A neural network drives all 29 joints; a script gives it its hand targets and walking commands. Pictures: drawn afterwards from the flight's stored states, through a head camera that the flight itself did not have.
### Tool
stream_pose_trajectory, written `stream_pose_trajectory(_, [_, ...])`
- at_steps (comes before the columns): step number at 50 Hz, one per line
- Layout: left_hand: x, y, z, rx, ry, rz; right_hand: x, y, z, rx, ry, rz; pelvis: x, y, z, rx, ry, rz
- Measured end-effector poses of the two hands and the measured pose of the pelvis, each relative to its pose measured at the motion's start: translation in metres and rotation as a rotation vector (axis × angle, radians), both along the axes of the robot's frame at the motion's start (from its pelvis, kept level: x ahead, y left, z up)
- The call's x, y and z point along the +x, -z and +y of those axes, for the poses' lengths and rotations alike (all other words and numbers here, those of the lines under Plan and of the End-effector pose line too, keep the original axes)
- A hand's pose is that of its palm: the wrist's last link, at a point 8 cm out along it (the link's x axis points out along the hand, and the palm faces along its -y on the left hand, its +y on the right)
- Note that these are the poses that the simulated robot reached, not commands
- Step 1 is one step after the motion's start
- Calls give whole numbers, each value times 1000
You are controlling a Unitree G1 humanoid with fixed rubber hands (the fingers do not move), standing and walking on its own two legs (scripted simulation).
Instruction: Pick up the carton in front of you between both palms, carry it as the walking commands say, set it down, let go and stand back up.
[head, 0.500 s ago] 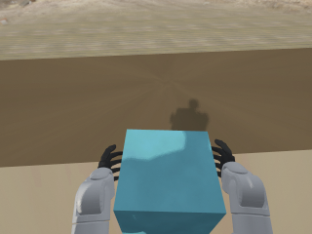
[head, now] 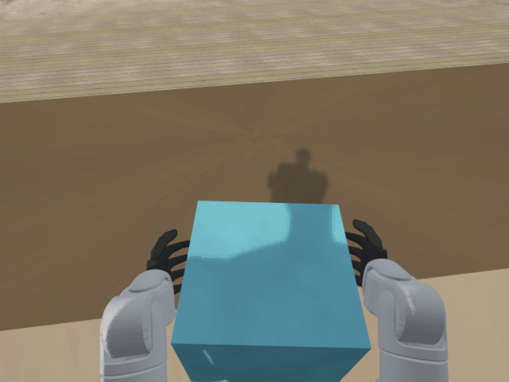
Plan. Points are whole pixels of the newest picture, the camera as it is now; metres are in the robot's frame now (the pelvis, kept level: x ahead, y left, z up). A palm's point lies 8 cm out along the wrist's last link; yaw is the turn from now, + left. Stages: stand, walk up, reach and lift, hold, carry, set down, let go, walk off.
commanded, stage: carry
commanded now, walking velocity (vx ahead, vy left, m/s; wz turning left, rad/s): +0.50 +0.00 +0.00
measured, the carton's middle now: (264, 303) +0.27 +0.00 +0.02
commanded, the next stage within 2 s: none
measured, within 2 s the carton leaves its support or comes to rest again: neither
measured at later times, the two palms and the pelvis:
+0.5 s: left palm (176, 152) +0.60 +0.17 +0.09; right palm (310, 141) +0.60 -0.13 +0.10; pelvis +0.34 +0.02 -0.01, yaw -1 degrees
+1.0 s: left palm (200, 69) +1.01 +0.14 +0.11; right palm (294, 64) +1.03 -0.15 +0.11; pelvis +0.66 +0.00 -0.02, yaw +0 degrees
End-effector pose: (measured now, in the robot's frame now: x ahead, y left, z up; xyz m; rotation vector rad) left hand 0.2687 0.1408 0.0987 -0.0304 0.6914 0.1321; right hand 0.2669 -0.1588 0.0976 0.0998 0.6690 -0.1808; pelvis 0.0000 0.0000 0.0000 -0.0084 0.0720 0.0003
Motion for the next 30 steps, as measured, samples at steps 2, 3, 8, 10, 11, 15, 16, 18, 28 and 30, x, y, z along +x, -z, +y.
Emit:
stream_pose_trajectory(2, [26, 8, -5, 12, -11, 14, 31, 10, -5, 4, -18, 14, 25, 4, -8, -14, -10, 0])
stream_pose_trajectory(3, [36, 12, -6, 14, -20, 36, 44, 14, -6, 3, -29, 36, 36, 2, -12, -10, -19, 3])
stream_pose_trajectory(8, [78, 15, -3, 13, -69, 110, 102, 16, -2, 0, -80, 109, 90, -18, -21, 17, -35, 18])
stream_pose_trajectory(10, [100, 8, -1, 16, -80, 100, 127, 10, 0, -1, -95, 98, 113, -24, -22, 27, -31, 21])
stream_pose_trajectory(11, [112, 5, 0, 17, -83, 90, 140, 7, 1, -2, -99, 88, 126, -26, -21, 31, -28, 23])
stream_pose_trajectory(15, [167, -7, 4, 15, -74, 40, 191, -4, 4, -9, -93, 38, 180, -29, -15, 36, -20, 22])
stream_pose_trajectory(16, [182, -9, 5, 14, -68, 27, 204, -7, 5, -11, -87, 25, 195, -28, -13, 34, -19, 21])
stream_pose_trajectory(18, [214, -11, 8, 10, -54, 5, 231, -10, 8, -16, -74, 3, 226, -24, -7, 29, -17, 15])
stream_pose_trajectory(28, [371, 17, 30, -30, 9, 47, 369, 8, 30, -45, -3, 47, 370, -2, 30, 19, 38, -5])
stream_pose_trajectory(30, [397, 14, 30, -26, 23, 68, 390, 6, 30, -39, 13, 68, 392, -10, 34, 11, 42, 1])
